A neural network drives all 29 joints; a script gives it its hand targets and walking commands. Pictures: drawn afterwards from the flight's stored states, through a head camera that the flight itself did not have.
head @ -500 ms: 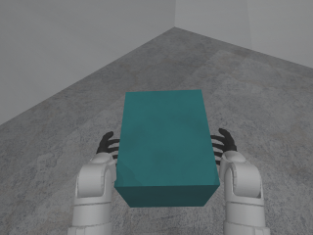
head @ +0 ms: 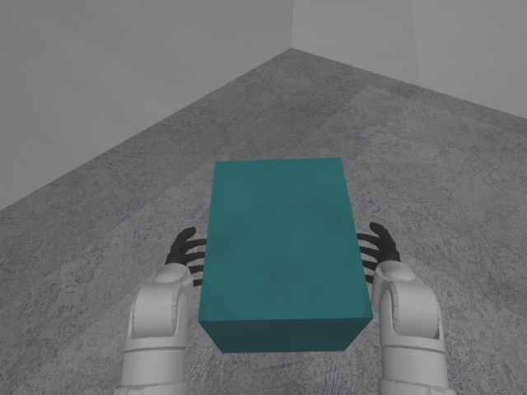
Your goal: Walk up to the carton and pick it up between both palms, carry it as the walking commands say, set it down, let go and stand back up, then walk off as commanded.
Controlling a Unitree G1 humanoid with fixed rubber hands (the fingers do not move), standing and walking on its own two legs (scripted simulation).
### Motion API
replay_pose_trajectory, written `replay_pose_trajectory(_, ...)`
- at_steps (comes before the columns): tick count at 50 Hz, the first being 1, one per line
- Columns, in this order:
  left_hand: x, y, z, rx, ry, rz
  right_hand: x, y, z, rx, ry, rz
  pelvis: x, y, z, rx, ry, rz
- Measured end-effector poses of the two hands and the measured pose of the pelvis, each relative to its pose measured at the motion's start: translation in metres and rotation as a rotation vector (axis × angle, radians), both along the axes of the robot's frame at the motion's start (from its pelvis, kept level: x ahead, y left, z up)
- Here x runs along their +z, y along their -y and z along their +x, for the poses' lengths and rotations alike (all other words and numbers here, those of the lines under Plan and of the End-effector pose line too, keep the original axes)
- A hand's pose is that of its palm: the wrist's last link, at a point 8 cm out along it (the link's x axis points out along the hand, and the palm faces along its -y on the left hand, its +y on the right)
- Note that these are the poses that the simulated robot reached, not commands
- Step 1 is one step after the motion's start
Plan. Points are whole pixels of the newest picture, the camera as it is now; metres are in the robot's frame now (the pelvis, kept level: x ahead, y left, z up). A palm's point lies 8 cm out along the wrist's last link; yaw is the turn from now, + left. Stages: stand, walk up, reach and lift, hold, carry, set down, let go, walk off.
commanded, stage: carry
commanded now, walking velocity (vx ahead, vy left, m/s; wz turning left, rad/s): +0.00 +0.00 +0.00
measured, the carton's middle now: (280, 257) +0.36 -0.01 -0.02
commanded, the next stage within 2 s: none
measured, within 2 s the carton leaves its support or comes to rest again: neither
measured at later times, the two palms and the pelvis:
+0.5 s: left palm (183, 279) +0.26 +0.13 +0.08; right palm (402, 279) +0.27 -0.17 +0.08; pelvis -0.02 -0.02 -0.01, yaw -1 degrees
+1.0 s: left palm out of the picture +0.12 +0.05 +0.06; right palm out of the picture +0.14 -0.25 +0.05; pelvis -0.17 -0.11 -0.02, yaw +0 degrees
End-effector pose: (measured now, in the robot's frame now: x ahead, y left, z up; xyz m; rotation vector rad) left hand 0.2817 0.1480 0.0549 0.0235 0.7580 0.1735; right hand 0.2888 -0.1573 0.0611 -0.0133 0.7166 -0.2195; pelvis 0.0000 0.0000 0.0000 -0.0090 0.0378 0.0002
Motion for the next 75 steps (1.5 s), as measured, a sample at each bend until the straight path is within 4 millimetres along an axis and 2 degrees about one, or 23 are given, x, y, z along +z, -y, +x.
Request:
replay_pose_trajectory(15,-0.001,-0.004,-0.002,0.007,0.019,0.003,-0.002,-0.004,0.002,0.018,0.017,0.002,0.000,-0.001,0.006,0.000,-0.002,0.005)
replay_pose_trajectory(18,0.014,0.000,-0.009,0.068,0.047,0.040,0.011,-0.004,-0.005,0.000,0.046,0.015,-0.003,0.001,0.003,-0.006,-0.004,0.007)
replay_pose_trajectory(21,0.025,0.005,-0.012,0.077,0.079,0.025,0.022,0.000,-0.009,-0.009,0.080,0.037,-0.007,0.005,-0.005,-0.016,-0.011,0.010)
replay_pose_trajectory(25,0.027,0.018,-0.022,0.081,0.028,0.040,0.016,0.013,-0.020,-0.014,0.026,0.053,-0.006,0.017,-0.016,-0.021,-0.018,-0.006)
replay_pose_trajectory(29,0.019,0.037,-0.036,0.069,-0.032,0.055,0.003,0.032,-0.039,-0.033,-0.035,0.069,-0.010,0.032,-0.031,-0.019,-0.003,0.001)
replay_pose_trajectory(33,0.009,0.054,-0.048,0.049,-0.054,0.017,0.002,0.049,-0.058,-0.068,-0.055,0.047,-0.012,0.043,-0.051,0.003,-0.006,0.028)
replay_pose_trajectory(38,-0.004,0.063,-0.062,0.050,-0.027,-0.030,-0.002,0.058,-0.077,-0.092,-0.030,0.027,-0.022,0.051,-0.082,0.018,-0.022,0.024)
replay_pose_trajectory(42,-0.009,0.066,-0.095,0.074,-0.057,-0.003,-0.012,0.061,-0.102,-0.062,-0.065,0.034,-0.017,0.063,-0.110,-0.002,-0.019,0.020)
replay_pose_trajectory(47,0.004,0.082,-0.139,0.129,-0.046,0.055,-0.019,0.076,-0.132,-0.018,-0.061,0.095,-0.020,0.089,-0.146,-0.004,-0.022,-0.007)
replay_pose_trajectory(52,0.006,0.115,-0.180,0.137,-0.040,0.038,-0.010,0.109,-0.170,-0.013,-0.058,0.064,-0.014,0.122,-0.188,0.022,-0.011,0.021)
replay_pose_trajectory(57,0.005,0.145,-0.219,0.107,-0.047,-0.016,0.005,0.139,-0.218,-0.054,-0.062,0.020,-0.009,0.144,-0.231,0.051,-0.016,0.042)
replay_pose_trajectory(62,0.004,0.156,-0.258,0.093,0.029,-0.044,0.009,0.150,-0.265,-0.077,0.011,0.000,-0.023,0.155,-0.281,0.064,-0.013,0.023)
replay_pose_trajectory(67,0.006,0.164,-0.321,0.114,-0.079,0.017,-0.002,0.156,-0.318,-0.039,-0.103,0.016,-0.006,0.171,-0.324,0.052,0.011,-0.014)
replay_pose_trajectory(71,0.011,0.176,-0.361,0.159,-0.076,-0.003,0.006,0.168,-0.347,-0.017,-0.100,0.024,-0.002,0.194,-0.362,0.056,-0.001,-0.039)
replay_pose_trajectory(75,0.010,0.198,-0.395,0.212,-0.019,-0.042,0.016,0.189,-0.367,0.013,-0.046,0.019,-0.007,0.228,-0.399,0.045,-0.025,-0.044)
